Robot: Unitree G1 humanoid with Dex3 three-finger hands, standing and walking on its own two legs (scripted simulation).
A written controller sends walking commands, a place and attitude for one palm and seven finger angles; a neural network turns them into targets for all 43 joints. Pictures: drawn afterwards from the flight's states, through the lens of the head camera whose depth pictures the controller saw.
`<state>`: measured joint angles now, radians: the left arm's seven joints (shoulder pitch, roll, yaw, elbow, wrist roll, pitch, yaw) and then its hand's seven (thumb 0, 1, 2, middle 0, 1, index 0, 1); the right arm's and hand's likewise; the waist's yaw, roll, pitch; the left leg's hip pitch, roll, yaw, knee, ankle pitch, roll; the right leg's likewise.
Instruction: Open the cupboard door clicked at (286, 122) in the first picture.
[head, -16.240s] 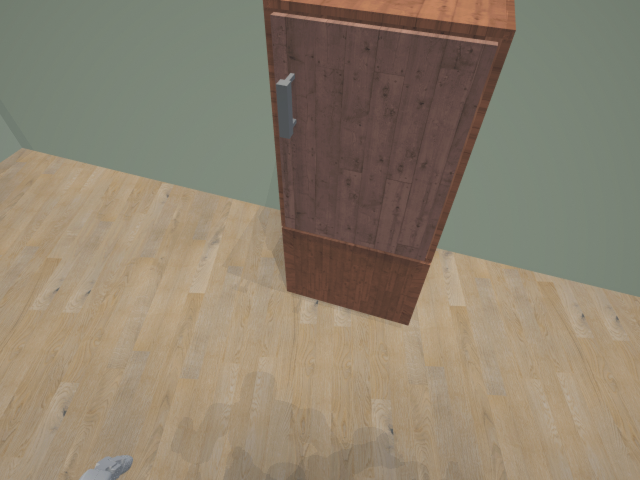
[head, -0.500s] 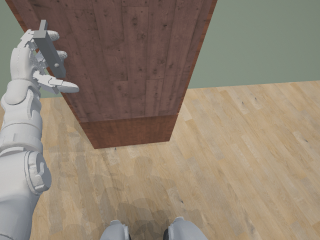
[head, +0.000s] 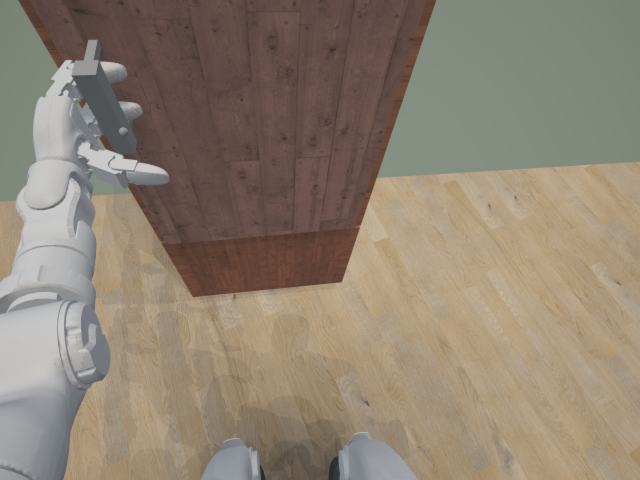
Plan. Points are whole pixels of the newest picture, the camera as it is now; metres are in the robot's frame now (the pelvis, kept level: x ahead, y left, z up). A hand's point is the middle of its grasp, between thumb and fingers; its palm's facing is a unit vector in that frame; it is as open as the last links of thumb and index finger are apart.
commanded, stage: slide the fingers in behind the handle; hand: left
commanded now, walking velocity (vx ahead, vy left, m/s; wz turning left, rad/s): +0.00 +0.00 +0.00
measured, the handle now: (110, 99) +0.57 +0.22 +0.10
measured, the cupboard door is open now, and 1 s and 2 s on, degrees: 0 1 38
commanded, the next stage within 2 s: close the thumb around the handle in 0.04 s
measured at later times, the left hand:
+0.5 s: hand (121, 131) +0.51 +0.19 +0.10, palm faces +0.04 -1.00 -0.01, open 10.3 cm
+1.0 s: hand (123, 130) +0.51 +0.19 +0.10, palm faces +0.06 -1.00 -0.01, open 6.0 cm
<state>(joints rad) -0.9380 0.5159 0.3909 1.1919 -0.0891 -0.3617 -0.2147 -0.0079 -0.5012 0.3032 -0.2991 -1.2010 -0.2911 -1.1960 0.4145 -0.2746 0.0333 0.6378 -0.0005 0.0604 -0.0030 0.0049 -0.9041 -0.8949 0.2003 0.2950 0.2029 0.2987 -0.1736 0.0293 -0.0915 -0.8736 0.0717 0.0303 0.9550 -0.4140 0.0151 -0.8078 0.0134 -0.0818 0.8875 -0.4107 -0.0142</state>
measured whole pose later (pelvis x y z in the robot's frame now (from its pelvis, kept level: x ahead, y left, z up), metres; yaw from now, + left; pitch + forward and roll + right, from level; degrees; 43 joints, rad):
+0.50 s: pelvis +0.00 +0.00 +0.00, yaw +0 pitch +19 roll -3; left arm -0.94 0.52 0.39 1.20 -0.09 -0.36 -0.22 0.00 0.04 0.54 -0.34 -1.26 -0.34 -1.25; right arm 0.41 -0.27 0.04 0.64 0.00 0.06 -0.01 0.00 -0.90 -0.89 0.20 0.30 0.20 0.30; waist -0.17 0.03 -0.09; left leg -0.87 0.07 0.03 0.95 -0.41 0.02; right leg -0.80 0.01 -0.08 0.88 -0.41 -0.01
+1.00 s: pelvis +0.00 +0.00 +0.00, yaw +0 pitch +19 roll -3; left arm -0.94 0.51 0.39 1.19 -0.09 -0.36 -0.20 0.01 0.69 0.80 -0.35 -1.35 -0.34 -1.34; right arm 0.41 -0.27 0.04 0.65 0.00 0.06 0.00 0.00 -0.90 -0.89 0.20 0.30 0.20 0.30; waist -0.17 0.03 -0.10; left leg -0.87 0.07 0.03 0.96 -0.42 0.02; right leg -0.81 0.01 -0.08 0.89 -0.41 -0.01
